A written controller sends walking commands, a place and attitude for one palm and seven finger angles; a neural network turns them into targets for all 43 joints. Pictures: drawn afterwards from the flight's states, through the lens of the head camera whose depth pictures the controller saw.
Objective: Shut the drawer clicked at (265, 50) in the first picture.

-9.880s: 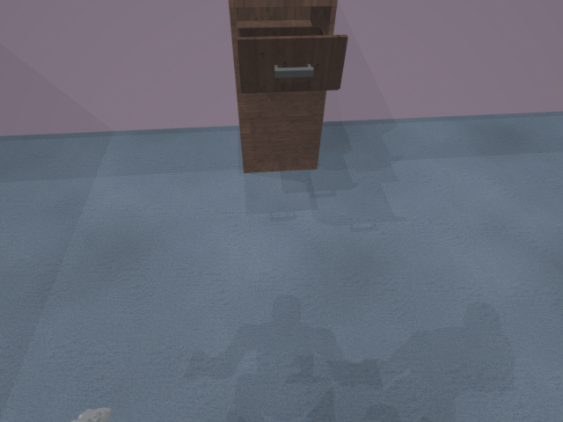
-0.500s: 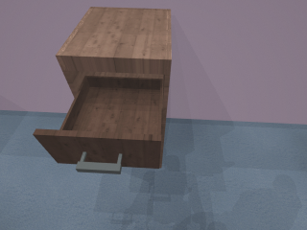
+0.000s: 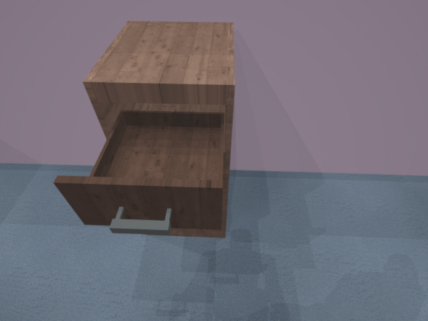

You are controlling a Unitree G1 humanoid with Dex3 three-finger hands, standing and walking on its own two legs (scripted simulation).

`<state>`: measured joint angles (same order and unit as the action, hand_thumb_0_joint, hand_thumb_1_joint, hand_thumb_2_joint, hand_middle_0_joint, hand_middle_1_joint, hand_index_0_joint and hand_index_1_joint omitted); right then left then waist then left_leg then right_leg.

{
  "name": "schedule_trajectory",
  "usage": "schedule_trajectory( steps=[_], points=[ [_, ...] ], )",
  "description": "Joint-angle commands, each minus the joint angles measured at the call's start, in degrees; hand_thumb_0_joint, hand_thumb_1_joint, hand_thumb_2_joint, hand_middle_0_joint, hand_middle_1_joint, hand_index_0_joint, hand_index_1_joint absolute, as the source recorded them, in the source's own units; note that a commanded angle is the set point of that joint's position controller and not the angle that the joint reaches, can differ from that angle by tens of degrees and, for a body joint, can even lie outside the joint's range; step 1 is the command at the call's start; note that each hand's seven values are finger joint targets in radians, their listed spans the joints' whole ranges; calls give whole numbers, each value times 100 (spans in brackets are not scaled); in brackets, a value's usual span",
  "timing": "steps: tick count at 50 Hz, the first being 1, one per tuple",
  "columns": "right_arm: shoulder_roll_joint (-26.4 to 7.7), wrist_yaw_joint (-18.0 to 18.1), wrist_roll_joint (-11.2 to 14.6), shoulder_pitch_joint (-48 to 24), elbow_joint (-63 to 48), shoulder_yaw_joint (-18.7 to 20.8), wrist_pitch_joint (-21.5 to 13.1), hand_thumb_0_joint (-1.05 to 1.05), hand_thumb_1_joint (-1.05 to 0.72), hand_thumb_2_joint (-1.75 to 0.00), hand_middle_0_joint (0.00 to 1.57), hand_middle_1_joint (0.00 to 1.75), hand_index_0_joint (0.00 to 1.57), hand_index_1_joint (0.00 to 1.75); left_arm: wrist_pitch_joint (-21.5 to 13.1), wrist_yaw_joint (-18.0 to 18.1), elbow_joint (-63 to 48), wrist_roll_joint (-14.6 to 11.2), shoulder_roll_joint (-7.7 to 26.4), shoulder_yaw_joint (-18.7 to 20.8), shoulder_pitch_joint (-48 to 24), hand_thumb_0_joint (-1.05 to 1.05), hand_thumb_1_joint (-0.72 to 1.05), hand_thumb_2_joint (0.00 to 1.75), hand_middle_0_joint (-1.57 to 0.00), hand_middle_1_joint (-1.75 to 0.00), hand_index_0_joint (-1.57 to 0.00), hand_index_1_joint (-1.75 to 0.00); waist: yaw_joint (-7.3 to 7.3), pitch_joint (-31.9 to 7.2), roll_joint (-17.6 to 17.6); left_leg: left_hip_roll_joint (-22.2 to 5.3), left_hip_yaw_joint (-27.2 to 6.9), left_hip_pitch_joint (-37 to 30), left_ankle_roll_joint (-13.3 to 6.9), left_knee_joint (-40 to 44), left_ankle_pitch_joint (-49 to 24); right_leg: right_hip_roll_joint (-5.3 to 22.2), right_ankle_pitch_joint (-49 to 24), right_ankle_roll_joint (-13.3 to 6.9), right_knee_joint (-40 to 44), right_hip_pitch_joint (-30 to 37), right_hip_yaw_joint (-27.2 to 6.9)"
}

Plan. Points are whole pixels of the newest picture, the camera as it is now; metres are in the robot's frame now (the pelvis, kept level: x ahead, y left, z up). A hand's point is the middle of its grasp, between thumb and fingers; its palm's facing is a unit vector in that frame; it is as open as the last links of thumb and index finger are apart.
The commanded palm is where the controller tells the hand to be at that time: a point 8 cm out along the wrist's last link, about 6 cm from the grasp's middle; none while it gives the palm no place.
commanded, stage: come to a stop and stand still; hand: left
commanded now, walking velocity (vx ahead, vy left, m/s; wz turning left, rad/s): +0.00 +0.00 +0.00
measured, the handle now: (142, 219) +0.34 +0.18 -0.05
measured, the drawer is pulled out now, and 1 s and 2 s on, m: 0.29 0.29 0.29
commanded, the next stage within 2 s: look again from close up in 0.58 s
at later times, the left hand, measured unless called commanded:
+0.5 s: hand out of the picture +0.00 +0.18 -0.17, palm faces +0.01 -0.99 -0.16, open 7.3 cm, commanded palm none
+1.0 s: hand out of the picture +0.00 +0.18 -0.17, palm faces +0.02 -0.99 -0.16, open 7.3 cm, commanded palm none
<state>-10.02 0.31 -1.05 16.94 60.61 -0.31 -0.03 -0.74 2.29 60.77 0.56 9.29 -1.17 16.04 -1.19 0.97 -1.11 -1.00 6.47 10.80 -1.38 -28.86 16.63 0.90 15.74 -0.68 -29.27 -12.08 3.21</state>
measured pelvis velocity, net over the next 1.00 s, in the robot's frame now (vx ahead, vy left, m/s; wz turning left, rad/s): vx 0.02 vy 0.03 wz -0.01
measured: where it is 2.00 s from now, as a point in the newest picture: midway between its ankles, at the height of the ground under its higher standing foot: outside the picture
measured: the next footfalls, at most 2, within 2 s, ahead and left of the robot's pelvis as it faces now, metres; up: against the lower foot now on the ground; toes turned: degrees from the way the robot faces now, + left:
none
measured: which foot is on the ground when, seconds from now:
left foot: down 0.00-1.00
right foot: down 0.00-1.00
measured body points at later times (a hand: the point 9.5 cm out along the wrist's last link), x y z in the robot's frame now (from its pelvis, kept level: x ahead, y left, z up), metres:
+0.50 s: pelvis +0.01 +0.02 +0.00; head +0.02 +0.03 +0.45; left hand +0.00 +0.23 -0.16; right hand +0.00 -0.19 -0.16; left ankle -0.01 +0.10 -0.74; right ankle +0.00 -0.11 -0.74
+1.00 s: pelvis +0.02 +0.03 +0.00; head +0.02 +0.03 +0.45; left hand +0.00 +0.23 -0.16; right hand +0.00 -0.18 -0.16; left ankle -0.01 +0.10 -0.74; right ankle +0.00 -0.11 -0.74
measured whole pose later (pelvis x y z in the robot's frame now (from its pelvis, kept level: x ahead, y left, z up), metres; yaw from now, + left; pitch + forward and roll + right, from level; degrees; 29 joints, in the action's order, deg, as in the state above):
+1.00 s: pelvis +0.02 +0.03 +0.00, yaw +0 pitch -2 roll +0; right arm -7.5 1.1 -0.4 17.5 65.8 -1.1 -1.7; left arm -0.7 2.7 63.8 0.5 6.6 -0.9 18.7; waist -0.2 2.1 0.5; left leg 1.7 7.7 6.7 -3.7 -23.3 15.4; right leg 3.1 14.7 1.9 -25.3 -8.9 1.9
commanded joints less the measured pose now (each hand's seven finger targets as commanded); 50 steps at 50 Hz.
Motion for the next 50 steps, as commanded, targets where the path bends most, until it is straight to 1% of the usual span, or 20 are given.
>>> schedule_trajectory(
  steps=[1, 2, 3, 4, 5, 7, 10, 11, 13, 18, 22, 23, 25, 26, 32, 33, 35, 38, 44, 50],
  points=[
    [-463, 41, 8, 289, -173, 54, -99, 0, -90, -90, 20, 30, 20, 30, -60, -2, -278, 7, 613, 113, 151, 0, 90, 90, -20, -30, -20, -30, 36, 612, 22, -504, -741, 407, -60, 922, 90, 501, 220, -220, 794, -382, -703],
    [-485, 42, 7, 288, -153, 52, -114, 0, -90, -90, 20, 30, 20, 30, -62, 1, -280, 9, 583, 113, 208, 0, 90, 90, -20, -30, -20, -30, 61, 535, 7, -523, -763, 403, -73, 931, 37, 486, 50, -203, 727, -285, -645],
    [-491, 44, 12, 307, -143, 43, -126, 0, -90, -90, 20, 30, 20, 30, -66, 3, -266, 10, 566, 112, 235, 0, 90, 90, -20, -30, -20, -30, 72, 457, 84, -527, -775, 407, -82, 931, -20, 485, -65, -196, 693, -188, -634],
    [-484, 46, 16, 296, -116, 37, -130, 0, -90, -90, 20, 30, 20, 30, -68, -1, -230, 5, 548, 105, 277, 0, 90, 90, -20, -30, -20, -30, 89, 408, 105, -512, -764, 388, -87, 932, 3, 505, -65, -192, 723, -148, -637],
    [-478, 45, 21, 292, -96, 32, -128, 0, -90, -90, 20, 30, 20, 30, -65, -1, -218, 7, 551, 98, 289, 0, 90, 90, -20, -30, -20, -30, 85, 437, 153, -499, -747, 379, -84, 935, 33, 516, -32, -188, 748, -172, -651],
    [-475, 51, 25, 338, -56, 35, -141, 0, -90, -90, 20, 30, 20, 30, -70, -3, -204, 5, 523, 98, 307, 0, 90, 90, -20, -30, -20, -30, 91, 374, 242, -517, -749, 300, -96, 931, -151, 509, -233, -166, 704, -117, -601],
    [-450, 54, 39, 371, 37, 22, -162, 0, -90, -90, 20, 30, 20, 30, -76, 4, -148, 2, 482, 89, 377, 0, 90, 90, -20, -30, -20, -30, 93, 300, 231, -520, -728, 195, -103, 912, -369, 538, -452, -148, 671, -60, -571],
    [-437, 62, 39, 384, 73, 24, -175, 0, -90, -90, 20, 30, 20, 30, -76, 1, -118, -1, 482, 90, 393, 0, 90, 90, -20, -30, -20, -30, 91, 230, 144, -540, -724, 100, -113, 934, -577, 518, -626, -151, 630, -16, -556],
    [-443, 75, 44, 406, 125, 20, -194, 0, -90, -90, 20, 30, 20, 30, -83, 15, -76, -3, 439, 87, 444, 0, 90, 90, -20, -30, -20, -30, 92, 135, 113, -563, -708, 6, -115, 869, -907, 531, -850, -140, 560, 57, -524],
    [-393, 104, 57, 428, 249, 5, -208, 0, -90, -90, 20, 30, 20, 30, -66, 38, 54, 3, 360, 82, 534, 0, 90, 90, -20, -30, -20, -30, 102, 299, 24, -582, -706, -59, -118, 900, -1313, 522, -988, -105, 546, 71, -468],
    [-386, 123, 66, 442, 295, -3, -209, 0, -90, -90, 20, 30, 20, 30, -50, 44, 115, 3, 307, 78, 602, 0, 90, 90, -20, -30, -20, -30, 113, 409, 21, -599, -709, -108, -129, 963, -1397, 520, -979, -75, 579, 51, -442],
    [-370, 122, 69, 445, 307, -3, -204, 0, -90, -90, 20, 30, 20, 30, -51, 48, 126, 6, 312, 77, 596, 0, 90, 90, -20, -30, -20, -30, 101, 455, 76, -593, -698, -82, -124, 974, -1359, 520, -972, -73, 592, 48, -446],
    [-368, 124, 66, 439, 335, -6, -208, 0, -90, -90, 20, 30, 20, 30, -54, 51, 155, 5, 284, 76, 638, 0, 90, 90, -20, -30, -20, -30, 109, 388, 149, -585, -687, -173, -133, 968, -1402, 539, -1033, -69, 606, 78, -448],
    [-358, 134, 69, 454, 317, 8, -210, 0, -90, -90, 20, 30, 20, 30, -46, 50, 160, 3, 283, 78, 645, 0, 90, 90, -20, -30, -20, -30, 95, 375, 85, -600, -694, -225, -138, 997, -1497, 518, -1049, -66, 587, 66, -444],
    [-359, 133, 70, 427, 357, 11, -204, 0, -90, -90, 20, 30, 20, 30, -41, 54, 167, 12, 251, 90, 648, 0, 90, 90, -20, -30, -20, -30, 104, 470, 211, -588, -692, -184, -137, 1058, -1317, 537, -990, -44, 646, 51, -442],
    [-348, 131, 71, 425, 353, 12, -207, 0, -90, -90, 20, 30, 20, 30, -46, 57, 173, 12, 243, 87, 672, 0, 90, 90, -20, -30, -20, -30, 106, 457, 171, -574, -692, -190, -137, 1053, -1322, 544, -1008, -48, 661, 60, -458],
    [-335, 129, 71, 415, 372, 6, -210, 0, -90, -90, 20, 30, 20, 30, -50, 61, 173, 13, 233, 91, 698, 0, 90, 90, -20, -30, -20, -30, 114, 449, 222, -570, -682, -225, -142, 1058, -1365, 557, -1064, -49, 666, 69, -455],
    [-324, 136, 70, 429, 380, 13, -215, 0, -90, -90, 20, 30, 20, 30, -42, 62, 179, 10, 240, 99, 690, 0, 90, 90, -20, -30, -20, -30, 105, 397, 106, -574, -690, -261, -138, 1068, -1473, 547, -1068, -43, 654, 100, -439],
    [-308, 135, 68, 448, 404, 11, -207, 0, -90, -90, 20, 30, 20, 30, -32, 59, 193, 11, 214, 99, 727, 0, 90, 90, -20, -30, -20, -30, 122, 500, 122, -570, -701, -210, -141, 1135, -1239, 551, -932, -37, 705, 37, -434],
    [-278, 134, 74, 489, 434, 25, -216, 0, -90, -90, 20, 30, 20, 30, -40, 63, 187, 14, 207, 104, 739, 0, 90, 90, -20, -30, -20, -30, 116, 406, 180, -573, -682, -283, -146, 1120, -1316, 558, -1023, -39, 706, 67, -441]
  ],
)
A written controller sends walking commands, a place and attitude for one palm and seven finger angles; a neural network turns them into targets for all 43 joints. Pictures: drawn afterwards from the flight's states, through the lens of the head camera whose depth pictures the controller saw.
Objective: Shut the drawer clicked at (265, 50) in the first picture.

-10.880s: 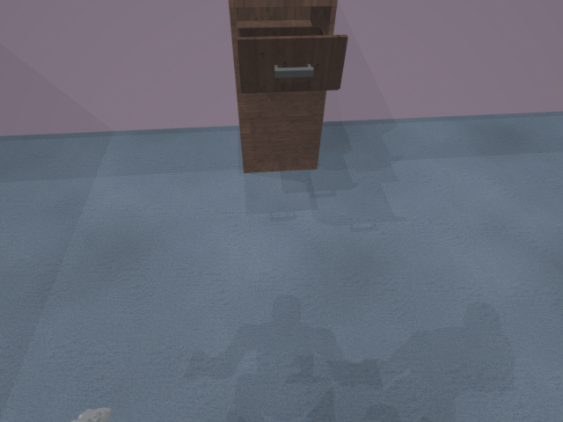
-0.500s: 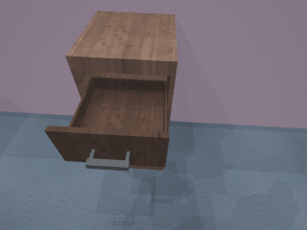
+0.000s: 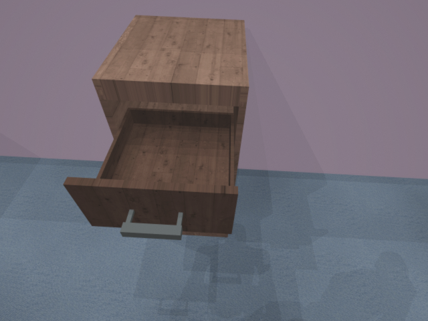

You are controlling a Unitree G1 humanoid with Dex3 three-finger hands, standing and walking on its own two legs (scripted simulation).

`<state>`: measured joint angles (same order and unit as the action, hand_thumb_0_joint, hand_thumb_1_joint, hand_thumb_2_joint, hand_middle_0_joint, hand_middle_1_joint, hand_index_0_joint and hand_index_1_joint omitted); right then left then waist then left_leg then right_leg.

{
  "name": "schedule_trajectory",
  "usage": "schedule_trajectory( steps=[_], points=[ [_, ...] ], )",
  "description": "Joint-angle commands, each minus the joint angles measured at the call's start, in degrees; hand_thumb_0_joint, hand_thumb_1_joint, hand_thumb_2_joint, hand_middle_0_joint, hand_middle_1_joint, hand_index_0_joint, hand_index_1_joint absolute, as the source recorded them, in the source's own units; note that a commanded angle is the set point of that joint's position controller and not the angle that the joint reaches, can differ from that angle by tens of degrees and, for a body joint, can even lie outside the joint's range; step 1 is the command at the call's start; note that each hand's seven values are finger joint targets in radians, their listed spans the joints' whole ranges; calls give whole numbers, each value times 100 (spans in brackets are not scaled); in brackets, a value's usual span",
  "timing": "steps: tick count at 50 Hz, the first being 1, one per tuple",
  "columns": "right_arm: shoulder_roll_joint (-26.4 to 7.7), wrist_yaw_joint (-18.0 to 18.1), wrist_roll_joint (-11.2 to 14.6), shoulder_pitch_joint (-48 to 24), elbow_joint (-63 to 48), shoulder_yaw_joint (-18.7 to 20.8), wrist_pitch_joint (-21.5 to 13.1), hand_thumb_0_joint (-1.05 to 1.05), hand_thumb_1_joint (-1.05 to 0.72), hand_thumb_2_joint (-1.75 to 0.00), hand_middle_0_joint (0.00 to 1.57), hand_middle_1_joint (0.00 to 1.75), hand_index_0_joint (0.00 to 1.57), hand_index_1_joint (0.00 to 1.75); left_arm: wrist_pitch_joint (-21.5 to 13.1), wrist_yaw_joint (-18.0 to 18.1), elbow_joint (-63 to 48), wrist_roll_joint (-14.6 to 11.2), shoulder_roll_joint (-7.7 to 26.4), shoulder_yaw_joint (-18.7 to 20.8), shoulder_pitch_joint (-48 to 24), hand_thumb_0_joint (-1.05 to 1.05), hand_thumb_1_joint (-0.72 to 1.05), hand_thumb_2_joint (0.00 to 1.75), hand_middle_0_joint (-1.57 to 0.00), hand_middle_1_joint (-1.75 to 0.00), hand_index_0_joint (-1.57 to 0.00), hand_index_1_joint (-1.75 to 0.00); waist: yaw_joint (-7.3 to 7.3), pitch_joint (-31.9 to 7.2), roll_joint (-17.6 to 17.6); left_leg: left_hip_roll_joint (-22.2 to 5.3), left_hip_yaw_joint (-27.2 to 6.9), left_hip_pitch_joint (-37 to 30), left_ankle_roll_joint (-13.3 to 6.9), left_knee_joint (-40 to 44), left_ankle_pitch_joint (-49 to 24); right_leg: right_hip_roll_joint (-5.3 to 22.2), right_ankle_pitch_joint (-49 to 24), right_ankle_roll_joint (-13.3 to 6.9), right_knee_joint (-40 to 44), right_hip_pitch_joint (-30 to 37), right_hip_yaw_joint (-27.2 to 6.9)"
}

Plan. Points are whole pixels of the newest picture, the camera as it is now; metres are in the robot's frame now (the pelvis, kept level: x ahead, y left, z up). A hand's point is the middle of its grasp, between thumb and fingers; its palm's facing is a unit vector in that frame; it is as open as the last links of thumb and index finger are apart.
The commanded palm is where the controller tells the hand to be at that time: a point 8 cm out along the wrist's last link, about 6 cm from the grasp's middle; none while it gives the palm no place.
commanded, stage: look again from close up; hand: left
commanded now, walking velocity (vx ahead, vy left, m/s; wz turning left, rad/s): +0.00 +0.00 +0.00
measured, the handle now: (153, 222) +0.33 +0.16 -0.05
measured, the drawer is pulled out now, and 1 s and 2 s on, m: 0.29 0.29 0.29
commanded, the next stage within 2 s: raise the hand and make a fist in 0.16 s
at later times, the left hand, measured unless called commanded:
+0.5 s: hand (135, 289) +0.18 +0.15 -0.01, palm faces +0.19 -0.98 -0.11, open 6.8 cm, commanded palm +0.08 +0.19 -0.05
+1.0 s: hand (152, 309) +0.15 +0.12 -0.02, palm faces -0.13 -0.99 -0.05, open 4.3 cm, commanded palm +0.10 +0.20 -0.01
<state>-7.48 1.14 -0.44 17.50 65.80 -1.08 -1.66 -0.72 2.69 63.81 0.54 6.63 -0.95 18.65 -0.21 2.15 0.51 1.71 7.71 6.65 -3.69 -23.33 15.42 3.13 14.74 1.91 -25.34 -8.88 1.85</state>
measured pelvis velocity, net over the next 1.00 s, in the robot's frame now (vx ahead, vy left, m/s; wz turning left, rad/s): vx -0.04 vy -0.06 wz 0.10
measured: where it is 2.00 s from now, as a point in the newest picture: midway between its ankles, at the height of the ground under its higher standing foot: outside the picture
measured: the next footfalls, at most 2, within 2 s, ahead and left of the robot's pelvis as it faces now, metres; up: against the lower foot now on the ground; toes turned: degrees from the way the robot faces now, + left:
none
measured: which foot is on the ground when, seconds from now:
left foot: down 0.00-1.00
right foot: down 0.00-1.00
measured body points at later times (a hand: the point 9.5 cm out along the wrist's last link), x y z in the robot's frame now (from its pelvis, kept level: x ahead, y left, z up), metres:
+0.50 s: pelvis -0.02 -0.01 -0.02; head -0.03 -0.04 +0.43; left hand +0.16 +0.20 +0.00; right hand +0.09 -0.28 -0.12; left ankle -0.02 +0.07 -0.74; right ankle -0.01 -0.14 -0.74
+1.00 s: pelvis -0.04 -0.06 -0.08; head +0.01 -0.07 +0.37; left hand +0.15 +0.17 -0.02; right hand +0.17 -0.25 -0.16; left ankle -0.03 +0.07 -0.74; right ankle -0.01 -0.14 -0.74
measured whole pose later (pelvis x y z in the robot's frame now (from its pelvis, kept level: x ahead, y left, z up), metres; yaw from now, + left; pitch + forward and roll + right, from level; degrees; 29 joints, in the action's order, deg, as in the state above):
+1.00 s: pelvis -0.04 -0.06 -0.08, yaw +6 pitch +11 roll -1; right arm -11.5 2.2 2.9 10.3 32.9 -3.2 -14.7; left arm -21.6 -25.5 1.0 -16.5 14.0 6.6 20.1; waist 0.4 -5.9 -3.2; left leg -2.6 -1.3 46.2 1.0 -63.1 28.1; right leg 1.1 28.7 -3.7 -61.1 -43.8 9.5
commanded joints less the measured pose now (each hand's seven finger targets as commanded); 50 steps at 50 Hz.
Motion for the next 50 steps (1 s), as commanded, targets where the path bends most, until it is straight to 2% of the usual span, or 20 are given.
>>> schedule_trajectory(
  steps=[1, 12, 13, 14, 15, 16, 17, 20, 22, 25, 26, 29, 32, 37, 40, 41, 44, 46, 48, 50],
  points=[
    [-530, 55, 15, 453, -98, 104, -56, 0, -90, -90, 20, 30, 20, 30, -38, 15, -125, 10, 492, 87, 468, 0, 90, 90, -20, -30, -20, -30, 16, 262, -4, -859, -797, 109, 78, 585, -1277, 317, -950, -297, 293, -234, -291],
    [-497, 65, 15, 477, -54, 109, -63, 0, -90, -90, 20, 30, 20, 30, -39, 27, -119, 11, 456, 92, 524, 0, 90, 90, -20, -30, -20, -30, 25, 334, -25, -848, -786, 110, 91, 548, -1300, 329, -966, -302, 319, -302, -321],
    [-814, 20, 58, 58, -509, 115, -73, 0, -90, -90, 20, 30, 20, 30, -135, 197, 31, 108, 733, 60, 453, 0, 90, 90, -20, -30, -20, -30, 63, 511, 175, -1048, -798, 791, 270, -396, -2565, 473, -1785, -254, 193, -452, -331],
    [-1773, 230, 258, 134, -2629, 284, -889, 0, -90, -90, 20, 30, 20, 30, -1245, 97, -8810, -1003, 1620, 411, -3491, 0, 90, 90, -22, -32, -22, -32, -597, -2331, -949, -469, -1070, -1044, 526, 20, -2857, -209, -1586, -263, -315, -166, 117],
    [-1207, 332, 249, -428, -2265, 48, -1452, 0, -90, -90, 20, 30, 20, 30, -805, 314, -7334, -590, 1187, 258, -1365, 0, 90, 90, -24, -34, -24, -34, -71, -2141, -1406, -721, -938, -1010, 564, 277, -3355, -219, -241, -373, -830, -530, 103],
    [-1210, 314, 258, -359, -1901, 198, -1677, 0, -90, -90, 20, 30, 20, 30, -496, 586, -6668, -686, 890, 95, -1017, 0, 90, 90, -26, -37, -26, -37, -165, -1656, -1186, -673, -920, -513, 685, 346, -2774, -232, 342, -292, -993, -905, 202],
    [-986, 216, 342, -162, -1874, 193, -1712, 0, -90, -90, 20, 30, 20, 30, 64, 582, -5694, -664, -159, -551, 488, 0, 90, 90, -28, -39, -28, -39, -169, -865, -766, -671, -1017, -14, 574, 412, -1876, -195, 496, -274, -915, -1245, 252],
    [-1417, 291, 315, -457, -2609, 223, -2049, 0, -90, -90, 20, 30, 20, 30, -417, 331, -7127, -886, 23, -640, 69, 0, 90, 90, -34, -45, -34, -45, -296, -240, -92, -381, -1042, 957, 310, -214, -104, -167, 148, -277, -233, -1147, 292],
    [-1465, 201, 185, -394, -2919, 327, -2076, 0, -90, -90, 20, 30, 20, 30, -817, 146, -6663, -768, -65, -523, 216, 0, 90, 90, -38, -50, -38, -50, -420, 26, 1286, -291, -1115, 1546, 277, -659, 212, -264, 611, -273, -442, -1784, 432],
    [-1380, 4, 143, -772, -3452, 499, -1995, 0, -90, -90, 20, 30, 20, 30, -1826, -665, -5655, -1114, -122, 42, 2149, 0, 90, 90, -44, -56, -44, -56, 187, -29, 2073, -186, -845, 2590, 372, -1337, 464, -293, 1232, -302, -1012, -2339, 457],
    [-1380, -106, 168, -862, -3558, 565, -1920, 0, -90, -90, 20, 30, 20, 30, -2185, -971, -5492, -1176, 278, 566, 2529, 0, 90, 90, -46, -58, -46, -58, 390, -239, 1572, -109, -698, 2680, 446, -1516, 260, -258, 896, -385, -1207, -2170, 338],
    [-1414, -299, 97, -1222, -4169, 674, -1650, 0, -90, -90, 20, 30, 20, 30, -3101, -1720, -5743, -1191, 995, 1354, 2439, 0, 90, 90, -52, -65, -52, -65, 489, -827, 330, 52, -456, 3020, 483, -2167, -30, -196, -14, -496, -1991, -1975, 184],
    [-1243, -288, 165, -1378, -4627, 593, -1291, 0, -90, -90, 20, 30, 20, 30, -3041, -1606, -6914, -1042, 1003, 1102, 1806, 0, 90, 90, -58, -71, -58, -71, 510, -1063, -688, 76, -346, 3281, 378, -2386, 229, -184, 146, -515, -2291, -2189, -12],
    [-1110, -38, 152, -841, -4585, 559, -1368, 0, -90, -90, 20, 30, 20, 30, -3732, -1305, -8883, -1434, 1289, 1363, 172, 0, 90, 90, -68, -82, -68, -82, -48, -2044, -773, -135, -683, 3291, 220, -3192, 219, -244, 537, -413, -2327, -2623, -575],
    [-1189, 61, 199, -759, -4303, 425, -1638, 0, -90, -90, 20, 30, 20, 30, -4028, -1827, -8645, -1625, 1049, 862, -155, 0, 90, 90, -74, -88, -74, -88, -437, -1769, -473, -202, -798, 3587, 186, -3597, 464, -195, 969, -313, -2104, -2981, -790],
    [-1249, 87, 237, -778, -4227, 363, -1710, 0, -90, -90, 20, 30, 20, 30, -3981, -2069, -8448, -1666, 971, 630, -343, 0, 90, 90, -76, -91, -76, -91, -627, -1592, -241, -232, -835, 3661, 149, -3726, 555, -167, 1068, -253, -1984, -3084, -882],
    [-1402, 217, 363, -780, -4141, 335, -1846, 0, -90, -90, 20, 30, 20, 30, -3279, -2761, -7356, -1751, 1129, 530, -229, 0, 90, 90, -82, -97, -82, -97, -643, -1229, 278, -227, -856, 4121, 134, -3699, 965, -61, 1714, -137, -1609, -2963, -1085],
    [-1469, 265, 430, -907, -4179, 340, -1783, 0, -90, -90, 20, 30, 20, 30, -2484, -2973, -6665, -1723, 1487, 942, 199, 0, 90, 90, -86, -101, -86, -101, -397, -1280, 405, -177, -848, 4171, 116, -3549, 893, 21, 1763, -79, -1456, -2651, -1174],
    [-1417, 281, 456, -1050, -4394, 377, -1667, 0, -90, -90, 20, 30, 20, 30, -1845, -2935, -7014, -1818, 1855, 1589, 621, 0, 90, 90, -90, -106, -90, -106, 19, -1955, 325, -97, -850, 3901, 134, -3268, 527, 152, 1257, -40, -1495, -1894, -1134],
    [-1231, 296, 417, -1193, -4542, 373, -1565, 0, -90, -90, 20, 30, 20, 30, -1497, -2610, -7604, -1995, 1703, 1877, 899, 0, 90, 90, -94, -110, -94, -110, 262, -2299, 404, -73, -853, 3614, 176, -3006, 150, 163, 642, -32, -1613, -1444, -893]
  ],
)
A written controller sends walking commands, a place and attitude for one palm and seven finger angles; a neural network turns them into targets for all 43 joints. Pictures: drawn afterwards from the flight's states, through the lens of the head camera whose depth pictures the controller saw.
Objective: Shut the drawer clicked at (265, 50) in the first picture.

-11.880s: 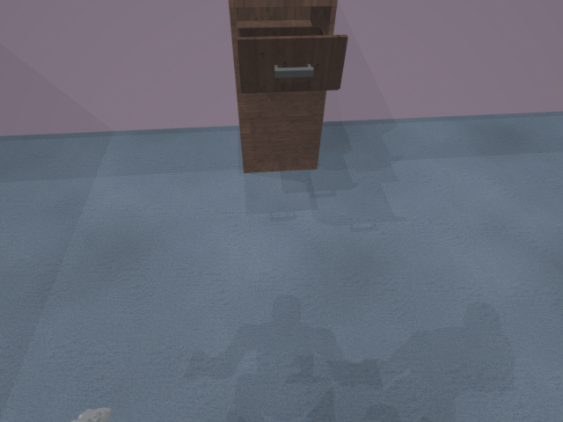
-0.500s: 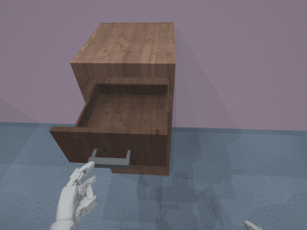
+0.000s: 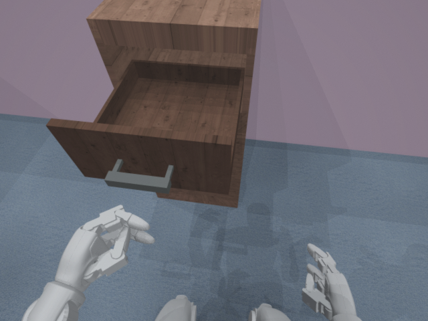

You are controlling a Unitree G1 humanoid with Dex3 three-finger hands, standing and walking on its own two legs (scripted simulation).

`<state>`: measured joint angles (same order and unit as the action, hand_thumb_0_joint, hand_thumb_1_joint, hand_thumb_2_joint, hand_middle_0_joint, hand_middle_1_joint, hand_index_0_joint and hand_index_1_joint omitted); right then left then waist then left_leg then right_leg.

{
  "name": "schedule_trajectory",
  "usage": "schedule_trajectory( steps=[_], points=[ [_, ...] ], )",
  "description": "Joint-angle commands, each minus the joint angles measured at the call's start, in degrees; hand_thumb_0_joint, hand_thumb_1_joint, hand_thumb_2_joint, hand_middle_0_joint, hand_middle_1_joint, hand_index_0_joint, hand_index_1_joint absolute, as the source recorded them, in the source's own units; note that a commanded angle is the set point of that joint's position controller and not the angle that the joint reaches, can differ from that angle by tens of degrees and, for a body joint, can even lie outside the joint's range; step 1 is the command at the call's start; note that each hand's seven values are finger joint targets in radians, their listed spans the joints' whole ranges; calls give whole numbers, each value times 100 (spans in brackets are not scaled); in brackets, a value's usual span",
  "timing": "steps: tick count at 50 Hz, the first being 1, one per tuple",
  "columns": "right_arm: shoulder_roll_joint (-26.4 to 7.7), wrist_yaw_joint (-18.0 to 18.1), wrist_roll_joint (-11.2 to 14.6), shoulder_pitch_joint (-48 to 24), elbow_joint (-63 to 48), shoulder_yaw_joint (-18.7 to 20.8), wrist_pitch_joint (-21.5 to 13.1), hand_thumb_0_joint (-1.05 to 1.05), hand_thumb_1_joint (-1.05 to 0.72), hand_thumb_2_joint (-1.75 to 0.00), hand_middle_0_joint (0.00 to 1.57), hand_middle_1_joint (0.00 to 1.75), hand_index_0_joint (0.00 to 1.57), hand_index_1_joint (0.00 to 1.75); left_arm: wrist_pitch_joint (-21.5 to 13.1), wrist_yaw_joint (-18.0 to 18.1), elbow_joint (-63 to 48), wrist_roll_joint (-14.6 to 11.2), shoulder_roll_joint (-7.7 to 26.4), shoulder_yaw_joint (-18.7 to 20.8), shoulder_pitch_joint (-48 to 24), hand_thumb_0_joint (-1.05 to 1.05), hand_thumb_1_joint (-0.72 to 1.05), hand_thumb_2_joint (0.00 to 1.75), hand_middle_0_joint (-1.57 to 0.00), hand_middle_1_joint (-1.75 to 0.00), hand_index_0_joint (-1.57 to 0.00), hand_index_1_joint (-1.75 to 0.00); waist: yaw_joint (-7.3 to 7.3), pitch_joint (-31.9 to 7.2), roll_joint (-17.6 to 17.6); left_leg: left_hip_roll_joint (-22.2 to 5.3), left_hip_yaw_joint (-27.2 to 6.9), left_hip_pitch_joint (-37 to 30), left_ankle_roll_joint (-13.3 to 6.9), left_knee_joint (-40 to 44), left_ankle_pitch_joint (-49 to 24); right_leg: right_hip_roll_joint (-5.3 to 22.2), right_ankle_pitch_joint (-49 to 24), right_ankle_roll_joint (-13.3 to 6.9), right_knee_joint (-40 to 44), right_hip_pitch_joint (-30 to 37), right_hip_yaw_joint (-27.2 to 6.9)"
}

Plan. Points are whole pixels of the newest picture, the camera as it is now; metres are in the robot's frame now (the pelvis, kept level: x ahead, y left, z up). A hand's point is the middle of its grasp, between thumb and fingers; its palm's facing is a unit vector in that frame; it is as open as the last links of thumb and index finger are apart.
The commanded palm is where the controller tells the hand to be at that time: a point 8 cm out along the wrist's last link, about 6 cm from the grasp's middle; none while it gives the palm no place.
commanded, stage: raise the hand and make a fist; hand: left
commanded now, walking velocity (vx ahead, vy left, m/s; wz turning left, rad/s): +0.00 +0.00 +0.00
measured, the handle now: (141, 174) +0.39 +0.18 +0.03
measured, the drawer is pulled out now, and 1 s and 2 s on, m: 0.29 0.29 0.29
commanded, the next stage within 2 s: bring the fist close to the handle in 1.16 s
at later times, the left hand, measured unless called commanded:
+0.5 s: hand (92, 252) +0.20 +0.19 +0.11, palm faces -0.06 -1.00 -0.01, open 3.1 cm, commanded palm +0.17 +0.23 +0.11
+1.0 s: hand (108, 258) +0.19 +0.16 +0.12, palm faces -0.12 -0.99 -0.02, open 3.3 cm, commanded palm +0.16 +0.23 +0.13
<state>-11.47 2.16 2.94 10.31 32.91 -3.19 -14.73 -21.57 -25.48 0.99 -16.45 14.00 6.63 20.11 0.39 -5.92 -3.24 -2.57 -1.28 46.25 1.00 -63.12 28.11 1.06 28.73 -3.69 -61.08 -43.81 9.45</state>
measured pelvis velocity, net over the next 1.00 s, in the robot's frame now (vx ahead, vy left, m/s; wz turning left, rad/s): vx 0.03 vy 0.04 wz -0.03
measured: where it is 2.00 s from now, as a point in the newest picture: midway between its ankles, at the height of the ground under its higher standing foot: outside the picture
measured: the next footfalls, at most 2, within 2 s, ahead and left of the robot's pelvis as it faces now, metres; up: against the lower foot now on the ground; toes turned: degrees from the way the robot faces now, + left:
none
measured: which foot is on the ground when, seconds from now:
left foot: down 0.00-1.00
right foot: down 0.00-1.00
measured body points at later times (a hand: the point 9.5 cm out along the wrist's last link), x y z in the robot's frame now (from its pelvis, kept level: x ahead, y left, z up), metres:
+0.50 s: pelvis +0.03 +0.04 +0.02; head +0.05 +0.05 +0.47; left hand +0.20 +0.24 +0.11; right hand +0.23 -0.18 -0.02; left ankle +0.03 +0.13 -0.66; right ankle +0.02 -0.08 -0.66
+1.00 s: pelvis +0.03 +0.04 +0.03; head +0.04 +0.04 +0.48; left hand +0.20 +0.21 +0.12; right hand +0.20 -0.18 -0.03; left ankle +0.03 +0.13 -0.66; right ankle +0.02 -0.08 -0.66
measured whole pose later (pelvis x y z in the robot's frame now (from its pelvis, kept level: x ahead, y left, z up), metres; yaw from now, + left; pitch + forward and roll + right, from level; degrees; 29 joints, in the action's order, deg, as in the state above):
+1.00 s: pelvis +0.03 +0.04 +0.03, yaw -2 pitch +7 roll -2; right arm -12.9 0.3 2.2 16.3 26.4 -1.9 -11.1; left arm -11.7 -8.3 -24.5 -8.1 9.7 -3.7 40.0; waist -0.3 -6.7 -2.7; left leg -0.7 2.5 34.6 -2.7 -54.6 27.6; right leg 2.3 26.3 0.2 -51.8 -32.9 5.7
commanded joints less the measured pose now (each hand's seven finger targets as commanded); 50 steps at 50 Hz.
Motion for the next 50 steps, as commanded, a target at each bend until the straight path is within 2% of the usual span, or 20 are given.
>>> schedule_trajectory(
  steps=[1, 3, 5, 6, 9, 11, 12, 16, 19, 21, 24, 28, 30, 31, 36, 38, 42, 44, 47, 50],
  points=[
    [-713, 196, 54, -577, -1209, 608, -214, 0, -90, -90, 20, 30, 20, 30, 627, 488, -1376, -389, 945, 1398, 1085, 0, 90, 90, -96, -112, -96, -112, 330, -1557, 853, 335, 25, -397, -247, 1012, -1261, 343, -1152, 540, 1872, 2235, -1578],
    [-564, 135, 7, -395, -1134, 608, -203, 0, -90, -90, 20, 30, 20, 30, 398, 959, -1904, -448, 648, 1384, 1279, 0, 90, 90, -100, -117, -100, -117, 357, -1501, 739, 292, 10, -632, -197, 1210, -1601, 257, -2000, 469, 1676, 2336, -1296],
    [-508, 65, -34, -299, -1046, 661, -237, 0, -90, -90, 20, 30, 20, 30, 59, 1228, -2083, -295, 378, 1112, 1568, 0, 90, 90, -104, -121, -104, -121, 324, -1219, 652, 261, 44, -802, -187, 1361, -1854, 142, -2453, 406, 1497, 2091, -1025],
    [-540, 35, -57, -323, -1018, 687, -242, 0, -90, -90, 20, 30, 20, 30, -98, 1302, -2101, -142, 456, 1087, 1674, 0, 90, 90, -106, -123, -106, -123, 318, -1187, 721, 248, 57, -804, -203, 1368, -1944, 108, -2525, 389, 1433, 2036, -968],
    [-664, -60, -82, -237, -1001, 698, -323, 0, -90, -90, 20, 30, 20, 30, -422, 1147, -2026, 186, 134, 305, 1679, 0, 90, 90, -112, -130, -112, -130, -25, -606, 320, 250, 90, -898, -256, 1376, -1747, 40, -2021, 372, 1453, 1317, -819],
    [-783, -51, -59, -253, -1036, 678, -379, 0, -90, -90, 20, 30, 20, 30, -475, 928, -2015, 211, 14, -62, 1476, 0, 90, 90, -116, -134, -116, -134, -241, -302, 519, 242, 45, -838, -300, 1324, -1420, 30, -1437, 373, 1618, 994, -878],
    [-835, -36, -40, -123, -1051, 692, -422, 0, -90, -90, 20, 30, 20, 30, -512, 820, -2148, 197, 61, -126, 1398, 0, 90, 90, -118, -136, -118, -136, -263, -476, 406, 248, 32, -942, -300, 1331, -1343, 14, -1241, 349, 1643, 993, -884],
    [-881, 1, -53, -32, -1138, 674, -535, 0, -90, -90, 20, 30, 20, 30, -528, 918, -2927, 183, 405, 62, 1358, 0, 90, 90, -126, -145, -126, -145, -137, -1114, 135, 203, -86, -1400, -304, 1446, -1508, -59, -1251, 270, 1466, 1124, -664],
    [-742, -42, -73, 30, -1242, 651, -480, 0, -90, -90, 20, 30, 20, 30, -500, 1307, -3328, 235, 170, -23, 1648, 0, 90, 90, -132, -151, -132, -151, 25, -1280, -151, 159, -148, -1702, -241, 1606, -1948, -103, -1485, 236, 1266, 1119, -444],
    [-722, -76, -65, -48, -1268, 659, -345, 0, -90, -90, 20, 30, 20, 30, -325, 1541, -3121, 312, 184, 131, 1904, 0, 90, 90, -136, -156, -136, -156, 82, -1097, 94, 114, -159, -1650, -219, 1673, -2026, -137, -1521, 241, 1281, 1155, -377],
    [-735, -138, -51, -116, -1461, 568, -196, 0, -90, -90, 20, 30, 20, 30, 13, 1563, -3179, 462, -265, -545, 1870, 0, 90, 90, -140, -160, -140, -160, -41, -632, -71, 66, -205, -1614, -190, 1795, -1942, -118, -1390, 265, 1310, 1006, -300],
    [-783, -165, -25, -132, -1658, 490, -57, 0, -90, -90, 20, 30, 20, 30, 529, 1440, -3306, 692, -327, -1014, 1931, 0, 90, 90, -140, -160, -140, -160, -122, -333, 98, 38, -255, -1545, -211, 1940, -1556, -125, -1152, 274, 1455, 1011, -307],
    [-785, -130, -36, -149, -1741, 452, -14, 0, -90, -90, 20, 30, 20, 30, 646, 1464, -3583, 719, -146, -907, 1781, 0, 90, 90, -140, -160, -140, -160, -93, -372, 161, 48, -289, -1553, -219, 1999, -1351, -134, -1048, 263, 1492, 1087, -316],
    [-773, -102, -42, -179, -1694, 450, 28, 0, -90, -90, 20, 30, 20, 30, 678, 1557, -3530, 739, 77, -638, 1726, 0, 90, 90, -140, -160, -140, -160, -67, -306, 227, 47, -299, -1531, -211, 2029, -1262, -146, -1008, 248, 1522, 1116, -328],
    [-651, -117, -68, -72, -1783, 376, 54, 0, -90, -90, 20, 30, 20, 30, 527, 1877, -4180, 652, 9, -499, 1814, 0, 90, 90, -140, -160, -140, -160, 93, -646, -45, 5, -346, -1839, -113, 2094, -1680, -164, -1115, 222, 1428, 1250, -279],
    [-649, -158, -61, -23, -1792, 355, 16, 0, -90, -90, 20, 30, 20, 30, 471, 1904, -4308, 649, -205, -752, 1929, 0, 90, 90, -140, -160, -140, -160, 45, -625, -187, -20, -349, -1933, -88, 2068, -1858, -153, -1137, 235, 1434, 1182, -273],
    [-756, -173, -52, -17, -1681, 391, -23, 0, -90, -90, 20, 30, 20, 30, 556, 1774, -3728, 716, -355, -981, 2016, 0, 90, 90, -140, -160, -140, -160, -121, -248, 264, 15, -328, -1615, -148, 2040, -1466, -154, -1049, 261, 1551, 1101, -268],
    [-795, -157, -38, -46, -1729, 414, -40, 0, -90, -90, 20, 30, 20, 30, 614, 1679, -3709, 764, -311, -1050, 2045, 0, 90, 90, -140, -160, -140, -160, -117, -237, 268, 55, -288, -1526, -182, 2041, -1196, -133, -913, 261, 1589, 1125, -311],
    [-770, -107, -33, -91, -1768, 449, -22, 0, -90, -90, 20, 30, 20, 30, 644, 1715, -3829, 798, 63, -632, 2178, 0, 90, 90, -140, -160, -140, -160, 16, -531, 305, 103, -208, -1519, -210, 2046, -1188, -113, -949, 239, 1611, 1366, -376],
    [-670, -75, -36, -76, -1749, 444, -5, 0, -90, -90, 20, 30, 20, 30, 529, 1844, -3995, 680, 111, -377, 2139, 0, 90, 90, -140, -160, -140, -160, 87, -602, 206, 126, -131, -1557, -204, 2009, -1369, -114, -1122, 224, 1598, 1480, -390]
  ],
)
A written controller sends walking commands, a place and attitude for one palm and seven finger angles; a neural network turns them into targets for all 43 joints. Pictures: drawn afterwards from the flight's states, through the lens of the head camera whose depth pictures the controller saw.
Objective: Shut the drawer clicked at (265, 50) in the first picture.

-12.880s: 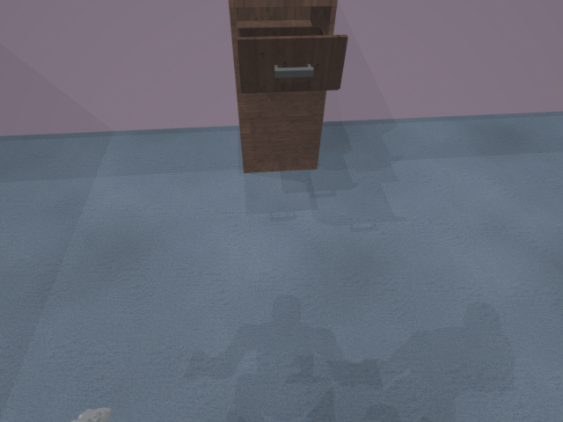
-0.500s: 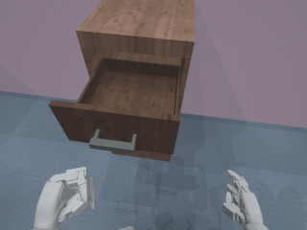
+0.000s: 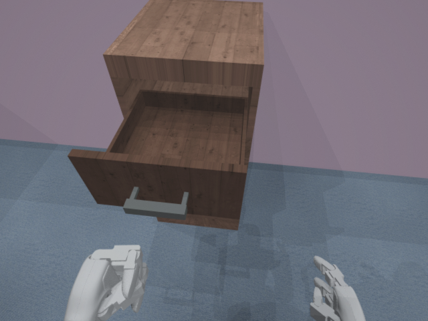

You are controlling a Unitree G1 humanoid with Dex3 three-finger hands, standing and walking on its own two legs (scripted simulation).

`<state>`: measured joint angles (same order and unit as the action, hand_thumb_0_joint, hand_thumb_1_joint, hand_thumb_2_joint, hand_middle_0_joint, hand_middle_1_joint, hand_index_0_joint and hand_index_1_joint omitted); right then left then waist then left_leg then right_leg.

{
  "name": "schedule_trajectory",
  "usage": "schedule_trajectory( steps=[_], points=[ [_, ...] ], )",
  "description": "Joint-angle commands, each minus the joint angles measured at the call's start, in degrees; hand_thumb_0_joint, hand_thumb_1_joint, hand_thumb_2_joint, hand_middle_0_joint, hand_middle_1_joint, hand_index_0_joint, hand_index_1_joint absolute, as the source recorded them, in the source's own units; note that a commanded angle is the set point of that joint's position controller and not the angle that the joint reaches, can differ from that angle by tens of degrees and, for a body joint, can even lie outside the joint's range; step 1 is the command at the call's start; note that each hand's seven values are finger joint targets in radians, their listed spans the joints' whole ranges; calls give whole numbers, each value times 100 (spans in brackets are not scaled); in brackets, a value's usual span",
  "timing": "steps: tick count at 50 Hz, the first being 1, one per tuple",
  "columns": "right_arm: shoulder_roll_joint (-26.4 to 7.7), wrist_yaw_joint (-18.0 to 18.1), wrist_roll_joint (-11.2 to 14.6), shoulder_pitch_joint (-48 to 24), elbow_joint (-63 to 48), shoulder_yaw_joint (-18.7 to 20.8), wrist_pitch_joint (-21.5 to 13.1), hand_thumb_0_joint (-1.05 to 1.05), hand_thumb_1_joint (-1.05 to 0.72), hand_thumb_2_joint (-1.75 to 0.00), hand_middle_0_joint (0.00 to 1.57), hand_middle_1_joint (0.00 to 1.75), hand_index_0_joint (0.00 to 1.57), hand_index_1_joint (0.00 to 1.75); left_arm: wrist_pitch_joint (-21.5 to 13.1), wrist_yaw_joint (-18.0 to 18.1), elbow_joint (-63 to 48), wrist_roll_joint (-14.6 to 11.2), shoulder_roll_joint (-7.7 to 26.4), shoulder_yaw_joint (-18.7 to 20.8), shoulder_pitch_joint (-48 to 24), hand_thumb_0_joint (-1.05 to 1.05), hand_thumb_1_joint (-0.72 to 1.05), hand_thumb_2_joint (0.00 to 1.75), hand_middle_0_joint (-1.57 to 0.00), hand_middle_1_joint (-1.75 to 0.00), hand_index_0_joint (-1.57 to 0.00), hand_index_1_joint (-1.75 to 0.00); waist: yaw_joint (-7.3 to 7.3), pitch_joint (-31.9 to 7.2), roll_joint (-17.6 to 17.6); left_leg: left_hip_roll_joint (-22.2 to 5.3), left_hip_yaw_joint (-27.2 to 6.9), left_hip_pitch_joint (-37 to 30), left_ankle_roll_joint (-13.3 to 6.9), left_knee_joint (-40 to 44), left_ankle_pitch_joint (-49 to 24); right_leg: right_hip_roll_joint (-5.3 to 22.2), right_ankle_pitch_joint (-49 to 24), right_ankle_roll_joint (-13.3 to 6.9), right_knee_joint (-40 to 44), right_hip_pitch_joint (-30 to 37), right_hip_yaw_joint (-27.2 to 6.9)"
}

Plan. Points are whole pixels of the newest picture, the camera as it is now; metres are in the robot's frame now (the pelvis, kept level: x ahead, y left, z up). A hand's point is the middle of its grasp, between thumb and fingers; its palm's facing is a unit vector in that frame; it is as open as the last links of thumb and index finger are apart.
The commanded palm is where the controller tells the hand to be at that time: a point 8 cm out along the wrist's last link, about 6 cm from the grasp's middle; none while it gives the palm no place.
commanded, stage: raise the hand and make a fist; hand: left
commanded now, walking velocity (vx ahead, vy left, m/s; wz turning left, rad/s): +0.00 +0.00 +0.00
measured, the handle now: (158, 201) +0.36 +0.14 +0.00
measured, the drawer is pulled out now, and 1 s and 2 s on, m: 0.29 0.29 0.29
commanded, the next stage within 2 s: bring the fist close to the handle in 0.16 s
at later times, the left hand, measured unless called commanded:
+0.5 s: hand (137, 274) +0.18 +0.13 +0.08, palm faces -0.01 -1.00 -0.06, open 3.3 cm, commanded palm +0.16 +0.18 +0.08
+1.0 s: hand (156, 266) +0.22 +0.12 +0.02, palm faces -0.10 -0.99 -0.02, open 3.3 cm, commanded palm +0.20 +0.18 +0.03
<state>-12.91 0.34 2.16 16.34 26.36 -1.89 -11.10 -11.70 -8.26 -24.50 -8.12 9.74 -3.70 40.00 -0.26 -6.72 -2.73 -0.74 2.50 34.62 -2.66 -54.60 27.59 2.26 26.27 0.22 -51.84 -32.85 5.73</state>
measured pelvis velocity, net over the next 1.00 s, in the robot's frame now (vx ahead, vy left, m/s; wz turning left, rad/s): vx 0.00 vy -0.02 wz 0.00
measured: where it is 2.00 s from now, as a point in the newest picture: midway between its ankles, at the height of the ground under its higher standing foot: outside the picture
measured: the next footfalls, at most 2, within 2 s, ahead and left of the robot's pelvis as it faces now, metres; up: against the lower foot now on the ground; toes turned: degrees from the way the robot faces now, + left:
none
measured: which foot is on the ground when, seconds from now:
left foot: down 0.00-1.00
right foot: down 0.00-1.00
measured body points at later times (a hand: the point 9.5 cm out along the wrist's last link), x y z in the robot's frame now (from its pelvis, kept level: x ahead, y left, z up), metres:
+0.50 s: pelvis +0.01 -0.03 +0.00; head +0.04 -0.04 +0.45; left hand +0.18 +0.18 +0.08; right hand +0.20 -0.26 -0.06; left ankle +0.00 +0.09 -0.69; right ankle +0.00 -0.12 -0.69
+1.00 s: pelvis +0.00 -0.02 -0.02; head +0.06 -0.03 +0.42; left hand +0.22 +0.17 +0.02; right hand +0.18 -0.26 -0.10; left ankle +0.00 +0.09 -0.69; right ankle +0.00 -0.12 -0.69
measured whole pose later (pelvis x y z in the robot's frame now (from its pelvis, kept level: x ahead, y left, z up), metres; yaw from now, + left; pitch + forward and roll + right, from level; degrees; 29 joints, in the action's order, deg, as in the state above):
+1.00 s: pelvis +0.00 -0.02 -0.02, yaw +0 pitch +14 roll -1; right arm -13.9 0.8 0.8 13.2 30.3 -0.5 -11.8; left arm -23.6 -12.8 -1.3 -11.1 10.0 2.0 23.5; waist -1.5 -7.4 -1.9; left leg -1.6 1.4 46.1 -0.9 -61.3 29.6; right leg 1.8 29.4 -1.7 -59.8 -44.6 6.5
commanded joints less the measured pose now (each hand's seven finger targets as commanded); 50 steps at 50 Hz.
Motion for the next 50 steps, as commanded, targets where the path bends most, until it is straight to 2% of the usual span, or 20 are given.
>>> schedule_trajectory(
  steps=[1, 3, 6, 7, 10, 14, 16, 18, 21, 24, 27, 28, 31, 33, 36, 39, 42, 44, 46, 50],
  points=[
    [-526, 121, 38, -701, -1055, 316, -364, 0, -90, -90, 20, 30, 20, 30, -511, 186, -1456, -191, 630, 805, 123, 0, 90, 90, -140, -160, -140, -160, 176, -501, 108, -55, -500, -365, 162, 1151, -1311, -241, -878, -172, 704, 403, -38],
    [-515, 116, 40, -654, -1031, 289, -413, 0, -90, -90, 20, 30, 20, 30, -651, 209, -1495, -294, 430, 665, 13, 0, 90, 90, -140, -160, -140, -160, 106, -365, -66, -49, -475, -411, 168, 1120, -1349, -247, -917, -171, 719, 319, -36],
    [-564, 115, 40, -645, -887, 331, -500, 0, -90, -90, 20, 30, 20, 30, -790, 128, -1188, -385, 485, 780, 34, 0, 90, 90, -140, -160, -140, -160, 40, -338, 242, -33, -440, -324, 136, 1016, -1317, -239, -959, -152, 857, 362, -125],
    [-594, 108, 41, -611, -877, 328, -521, 0, -90, -90, 20, 30, 20, 30, -801, 41, -1123, -384, 422, 683, 104, 0, 90, 90, -140, -160, -140, -160, 5, -346, 174, -12, -410, -320, 128, 988, -1315, -229, -998, -143, 874, 359, -153],
    [-635, 114, 59, -635, -838, 349, -588, 0, -90, -90, 20, 30, 20, 30, -737, -219, -849, -399, 449, 616, 28, 0, 90, 90, -140, -160, -140, -160, -61, -266, 365, 23, -382, -234, 100, 934, -1294, -182, -1072, -108, 993, 406, -269],
    [-615, 184, 64, -686, -766, 358, -559, 0, -90, -90, 20, 30, 20, 30, -607, -365, -543, -443, 707, 966, -120, 0, 90, 90, -140, -160, -140, -160, -43, -188, 489, 74, -324, -145, 88, 891, -1220, -122, -982, -76, 1193, 501, -474],
    [-621, 224, 37, -717, -700, 362, -524, 0, -90, -90, 20, 30, 20, 30, -679, -341, -421, -478, 842, 1210, -289, 0, 90, 90, -140, -160, -140, -160, -3, -174, 557, 89, -323, -92, 93, 861, -1257, -125, -975, -86, 1200, 534, -509],
    [-597, 232, 24, -659, -682, 343, -523, 0, -90, -90, 20, 30, 20, 30, -811, -347, -311, -549, 719, 1208, -510, 0, 90, 90, -140, -160, -140, -160, -26, -243, 495, 105, -311, -123, 103, 829, -1312, -114, -1089, -73, 1165, 526, -518],
    [-620, 218, 5, -650, -603, 331, -588, 0, -90, -90, 20, 30, 20, 30, -1063, -375, -311, -609, 665, 1172, -827, 0, 90, 90, -140, -160, -140, -160, -64, -441, 173, 113, -313, -229, 109, 739, -1450, -127, -1313, -89, 1052, 492, -498],
    [-632, 179, 1, -573, -552, 368, -643, 0, -90, -90, 20, 30, 20, 30, -1193, -503, 6, -612, 591, 1088, -745, 0, 90, 90, -140, -160, -140, -160, -83, -712, 311, 117, -314, -216, 119, 637, -1664, -93, -1783, -53, 932, 569, -511],
    [-681, 170, -3, -563, -496, 384, -626, 0, -90, -90, 20, 30, 20, 30, -1174, -628, 363, -530, 548, 932, -914, 0, 90, 90, -140, -160, -140, -160, -188, -583, 375, 116, -316, -103, 106, 574, -1660, -94, -1828, -40, 882, 411, -511],
    [-695, 171, -11, -597, -522, 388, -620, 0, -90, -90, 20, 30, 20, 30, -1150, -660, 418, -530, 542, 901, -953, 0, 90, 90, -140, -160, -140, -160, -166, -601, 371, 134, -315, -11, 112, 557, -1590, -66, -1740, -28, 886, 418, -559],
    [-719, 203, -21, -666, -466, 416, -539, 0, -90, -90, 20, 30, 20, 30, -1126, -577, 661, -481, 827, 1242, -1138, 0, 90, 90, -140, -160, -140, -160, -103, -579, 435, 119, -310, 108, 110, 539, -1511, -83, -1492, -60, 858, 359, -570],
    [-679, 194, -37, -631, -542, 411, -511, 0, -90, -90, 20, 30, 20, 30, -1174, -520, 585, -510, 670, 1161, -1191, 0, 90, 90, -140, -160, -140, -160, -64, -782, 351, 129, -295, 65, 111, 521, -1612, -86, -1640, -66, 733, 391, -529],
    [-671, 187, -63, -665, -489, 424, -465, 0, -90, -90, 20, 30, 20, 30, -1327, -383, 651, -540, 764, 1368, -1316, 0, 90, 90, -140, -160, -140, -160, -17, -933, 408, 118, -294, 161, 129, 468, -1696, -108, -1783, -83, 591, 432, -486],
    [-662, 145, -64, -633, -489, 426, -472, 0, -90, -90, 20, 30, 20, 30, -1477, -375, 712, -539, 534, 1126, -1398, 0, 90, 90, -140, -160, -140, -160, -59, -1027, 174, 110, -283, 157, 138, 381, -1733, -133, -1814, -93, 406, 197, -409],
    [-699, 115, -84, -578, -458, 414, -465, 0, -90, -90, 20, 30, 20, 30, -1534, -433, 918, -438, 345, 760, -1540, 0, 90, 90, -140, -160, -140, -160, -185, -970, 165, 82, -336, 244, 126, 272, -1705, -153, -1685, -113, 257, -129, -334],
    [-738, 112, -89, -555, -455, 446, -454, 0, -90, -90, 20, 30, 20, 30, -1547, -482, 1028, -426, 415, 775, -1573, 0, 90, 90, -140, -160, -140, -160, -185, -1062, 268, 71, -361, 365, 133, 183, -1654, -158, -1619, -115, 160, -226, -336],
    [-789, 120, -100, -585, -448, 446, -389, 0, -90, -90, 20, 30, 20, 30, -1510, -466, 1271, -366, 546, 880, -1711, 0, 90, 90, -140, -160, -140, -160, -202, -958, 467, 65, -378, 606, 121, 112, -1499, -169, -1421, -117, 106, -350, -345],
    [-777, 131, -109, -586, -512, 440, -340, 0, -90, -90, 20, 30, 20, 30, -1608, -354, 1202, -390, 675, 1109, -2199, 0, 90, 90, -140, -160, -140, -160, -117, -1279, 296, 73, -365, 740, 131, -28, -1334, -168, -1159, -140, -82, -475, -384]
  ],
)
